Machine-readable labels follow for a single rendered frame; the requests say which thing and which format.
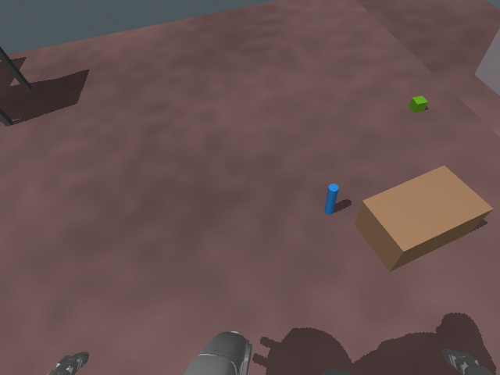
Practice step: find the left robot hand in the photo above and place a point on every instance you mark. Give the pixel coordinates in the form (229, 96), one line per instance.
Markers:
(69, 365)

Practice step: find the right robot hand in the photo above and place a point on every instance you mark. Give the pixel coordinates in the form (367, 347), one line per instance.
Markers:
(464, 363)

